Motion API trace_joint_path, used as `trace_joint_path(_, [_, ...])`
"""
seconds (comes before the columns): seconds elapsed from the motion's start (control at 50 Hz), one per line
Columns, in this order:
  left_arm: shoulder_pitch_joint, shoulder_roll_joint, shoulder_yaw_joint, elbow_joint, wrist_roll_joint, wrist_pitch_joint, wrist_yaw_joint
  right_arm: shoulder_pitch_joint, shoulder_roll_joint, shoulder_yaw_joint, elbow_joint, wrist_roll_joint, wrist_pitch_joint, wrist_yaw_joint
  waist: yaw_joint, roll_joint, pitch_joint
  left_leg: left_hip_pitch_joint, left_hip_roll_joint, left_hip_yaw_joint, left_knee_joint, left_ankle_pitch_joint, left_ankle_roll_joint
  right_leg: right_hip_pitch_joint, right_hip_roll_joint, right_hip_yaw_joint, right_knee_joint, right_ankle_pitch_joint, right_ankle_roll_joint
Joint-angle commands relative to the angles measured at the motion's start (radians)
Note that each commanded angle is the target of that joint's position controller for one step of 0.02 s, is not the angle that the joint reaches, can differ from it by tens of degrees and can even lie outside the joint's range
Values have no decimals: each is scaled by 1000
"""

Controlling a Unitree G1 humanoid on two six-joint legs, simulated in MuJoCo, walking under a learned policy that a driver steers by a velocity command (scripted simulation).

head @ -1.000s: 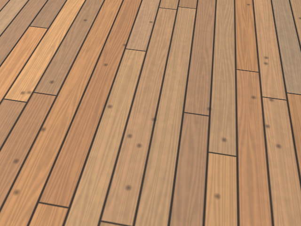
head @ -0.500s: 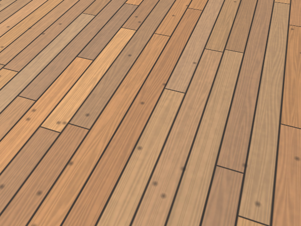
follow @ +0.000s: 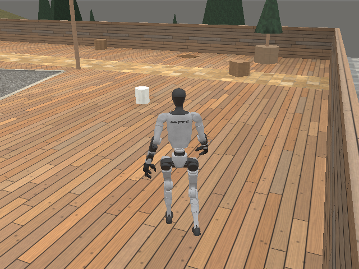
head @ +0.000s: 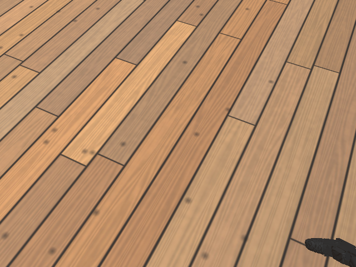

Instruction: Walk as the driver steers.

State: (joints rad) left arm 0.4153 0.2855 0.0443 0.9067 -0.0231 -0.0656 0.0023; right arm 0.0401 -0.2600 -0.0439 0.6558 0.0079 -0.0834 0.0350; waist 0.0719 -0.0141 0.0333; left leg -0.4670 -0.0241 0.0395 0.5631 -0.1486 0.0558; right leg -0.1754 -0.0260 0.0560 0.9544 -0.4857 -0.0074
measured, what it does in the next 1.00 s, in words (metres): walks ahead, turning right: right foot, then left foot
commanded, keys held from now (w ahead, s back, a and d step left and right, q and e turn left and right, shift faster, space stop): w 0.18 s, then w+e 0.02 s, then e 0.80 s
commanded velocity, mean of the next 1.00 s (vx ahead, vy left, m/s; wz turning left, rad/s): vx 0.21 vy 0.00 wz -0.35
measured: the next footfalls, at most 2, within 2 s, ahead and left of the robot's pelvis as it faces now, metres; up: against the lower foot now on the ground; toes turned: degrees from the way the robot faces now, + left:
right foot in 0.42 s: +0.40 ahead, -0.14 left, +0.00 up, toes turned -5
left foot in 0.88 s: +0.43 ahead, +0.09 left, +0.00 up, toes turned -25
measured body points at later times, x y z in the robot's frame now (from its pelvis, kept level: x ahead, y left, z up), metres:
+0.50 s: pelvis +0.24 -0.04 +0.00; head +0.29 -0.06 +0.44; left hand +0.46 +0.20 -0.09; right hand +0.30 -0.33 -0.13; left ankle +0.12 +0.11 -0.65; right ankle +0.36 -0.13 -0.72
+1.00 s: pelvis +0.33 -0.01 +0.01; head +0.36 +0.01 +0.46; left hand +0.59 +0.20 -0.08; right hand +0.34 -0.32 -0.07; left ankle +0.39 +0.10 -0.72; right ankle +0.30 -0.12 -0.66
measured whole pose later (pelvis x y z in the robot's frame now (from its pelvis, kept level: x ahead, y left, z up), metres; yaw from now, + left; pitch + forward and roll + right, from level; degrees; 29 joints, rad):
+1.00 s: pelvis +0.33 -0.01 +0.01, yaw -24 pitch +2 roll -1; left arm 0.19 0.35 0.10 0.63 -0.01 0.05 0.02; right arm 0.18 -0.27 -0.06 0.73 -0.02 -0.01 -0.03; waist -0.01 -0.04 0.02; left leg -0.30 0.02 -0.03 0.50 -0.23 0.00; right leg -0.56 0.12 0.11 1.04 -0.44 0.04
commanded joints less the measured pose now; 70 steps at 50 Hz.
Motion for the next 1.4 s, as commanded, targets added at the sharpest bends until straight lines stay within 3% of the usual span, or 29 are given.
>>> trace_joint_path(0.02, [-104,144,25,-131,-16,-54,-3,265,-154,-48,29,-1,6,-13,-157,107,-166,622,326,-493,-273,-81,207,-592,-67,22,320,79,-22])
trace_joint_path(0.06, [-108,121,31,-131,9,-41,-2,184,-110,-35,27,-19,0,-8,-86,94,-86,413,262,-362,-335,69,193,-495,-115,21,227,168,-12])
trace_joint_path(0.12, [-94,69,21,-131,12,-10,-1,167,-115,-40,50,-6,-18,-6,-43,97,-51,291,248,-275,-411,124,212,-446,-130,8,136,209,11])
trace_joint_path(0.26, [-319,36,0,-192,20,-19,-24,226,-166,-49,111,-13,-14,-31,-107,55,15,261,188,-44,-417,342,145,-382,-73,-55,-292,607,17])
trace_joint_path(0.34, [-361,74,14,-231,14,-17,-47,244,-188,-54,146,-6,7,-42,-110,76,-20,399,236,-6,-309,442,99,-353,-31,-37,-376,574,-23])
trace_joint_path(0.4, [-224,140,50,-219,31,-13,-57,204,-203,-61,139,9,38,-65,-26,80,-95,449,213,24,-44,606,40,-196,36,-87,-450,486,-67])
trace_joint_path(0.42, [-141,204,76,-206,31,-12,-48,242,-182,-55,130,-5,45,-73,-4,1,-163,382,144,70,169,500,-13,-37,11,-37,-476,748,-98])
trace_joint_path(0.44, [-96,294,91,-225,40,-1,-34,338,-120,-32,103,-46,38,-72,-47,-209,-284,73,21,91,541,-51,-86,282,-217,277,-397,1143,-235])
trace_joint_path(0.46, [-99,269,76,-251,34,4,-34,392,-87,-9,100,-40,27,-56,-59,-273,-451,-137,-84,-64,784,-564,-113,458,-373,609,-480,1136,-403])
trace_joint_path(0.48, [-127,211,66,-275,28,14,-35,339,-168,-29,106,-10,27,-45,-19,-127,-451,-166,-16,-162,840,-502,-100,394,-318,539,-518,921,-365])
trace_joint_path(0.5, [-183,177,57,-284,23,21,-32,254,-169,-30,83,8,35,-47,-26,-70,-328,-214,15,-138,807,-419,-90,272,-267,434,-542,762,-317])
trace_joint_path(0.52, [-218,158,52,-286,17,30,-26,216,-161,-31,82,-1,48,-58,-45,0,-228,-213,50,-128,738,-361,-93,130,-227,368,-579,658,-278])
trace_joint_path(0.6, [-281,169,60,-316,41,47,-8,228,-138,-34,72,-20,82,-81,-107,-88,-163,-45,47,-111,512,-263,-107,-149,-137,290,-649,552,-248])
trace_joint_path(0.7, [-274,185,73,-334,21,69,23,162,-122,-29,55,-18,84,-84,-81,-97,-188,-18,25,-137,324,-155,-135,-157,-105,320,-644,331,-220])
trace_joint_path(0.8, [-253,179,76,-342,21,94,27,120,-127,-33,35,-7,62,-68,-57,-144,-155,46,-2,-142,138,-168,-122,-129,-93,409,-623,244,-198])
trace_joint_path(0.86, [-259,161,71,-349,5,108,29,187,-142,-47,52,-3,45,-55,-101,-138,-146,216,13,-124,-147,-43,-77,-149,-43,419,-545,275,-144])
trace_joint_path(0.88, [-224,118,59,-351,6,109,29,217,-209,-64,50,-20,46,-59,-90,-26,-167,333,185,-253,-214,-29,-15,-244,20,342,-410,115,-89])
trace_joint_path(0.9, [-227,95,56,-390,1,100,25,189,-292,-84,53,-50,62,-63,-45,291,-102,340,371,-492,-273,104,132,-450,186,100,-210,-75,-27])
trace_joint_path(0.92, [-219,180,80,-379,22,86,21,154,-237,-73,23,-64,60,-62,-66,278,-107,297,445,-560,-278,191,213,-469,135,90,36,-121,19])
trace_joint_path(0.94, [-195,212,96,-353,13,88,17,105,-187,-59,2,-54,60,-69,-50,195,-106,287,400,-462,-251,223,188,-459,113,96,142,-60,35])
trace_joint_path(1.0, [-162,146,85,-318,9,120,22,60,-140,-44,-10,-16,68,-78,-48,144,-71,307,284,-251,-216,274,120,-487,87,52,274,61,87])
trace_joint_path(1.1, [-283,82,54,-385,5,118,8,135,-178,-61,10,-22,93,-84,-118,197,-93,395,280,-158,-214,302,151,-424,33,-25,19,88,111])
trace_joint_path(1.18, [-274,90,50,-387,10,115,-4,129,-216,-72,20,-1,95,-62,-120,225,-113,364,309,-151,-192,339,163,-240,40,-82,-213,71,75])
trace_joint_path(1.24, [-194,85,54,-347,15,114,-8,113,-194,-60,40,26,91,-55,-65,192,-106,303,278,-123,-114,292,104,-35,64,-106,-573,324,9])
trace_joint_path(1.26, [-186,112,57,-351,19,114,-3,166,-157,-46,64,16,82,-50,-71,126,-130,220,244,-87,-66,181,31,108,11,-25,-622,465,-19])
trace_joint_path(1.28, [-166,196,69,-368,29,116,13,187,-81,-17,43,-41,70,-38,-104,-141,-203,59,152,6,140,-176,-70,276,-220,236,-573,839,-88])
trace_joint_path(1.3, [-206,166,54,-364,54,105,6,122,-89,-18,19,-33,69,-45,-77,-250,-176,-18,94,-20,209,-459,-114,148,-333,322,-581,840,-256])
trace_joint_path(1.32, [-216,128,45,-365,61,86,-2,88,-157,-36,23,-19,76,-54,-45,-174,-144,-13,107,-58,310,-476,-132,96,-302,304,-610,746,-285])
trace_joint_path(1.4, [-310,114,34,-329,39,59,3,146,-149,-49,79,-14,102,-66,-91,-138,-87,26,105,-83,372,-329,-157,9,-194,166,-608,713,-206])
Keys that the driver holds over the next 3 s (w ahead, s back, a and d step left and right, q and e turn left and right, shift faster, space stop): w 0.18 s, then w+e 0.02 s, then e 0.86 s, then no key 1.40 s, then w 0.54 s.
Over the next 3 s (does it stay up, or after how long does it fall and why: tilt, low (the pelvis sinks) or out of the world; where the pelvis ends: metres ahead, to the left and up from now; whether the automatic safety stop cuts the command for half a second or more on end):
stays up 0.45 -0.11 0.02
